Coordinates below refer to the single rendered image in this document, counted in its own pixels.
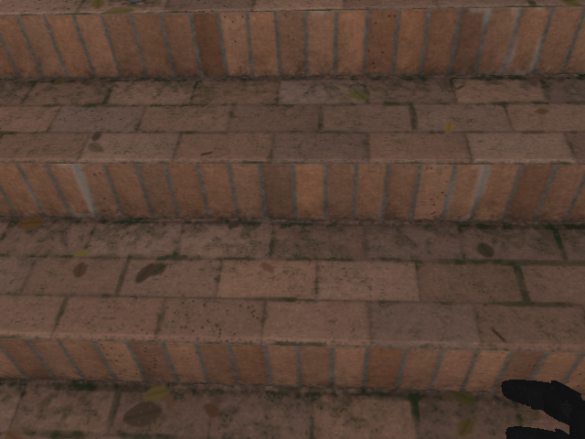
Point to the right robot hand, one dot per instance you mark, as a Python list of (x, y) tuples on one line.
[(555, 399)]

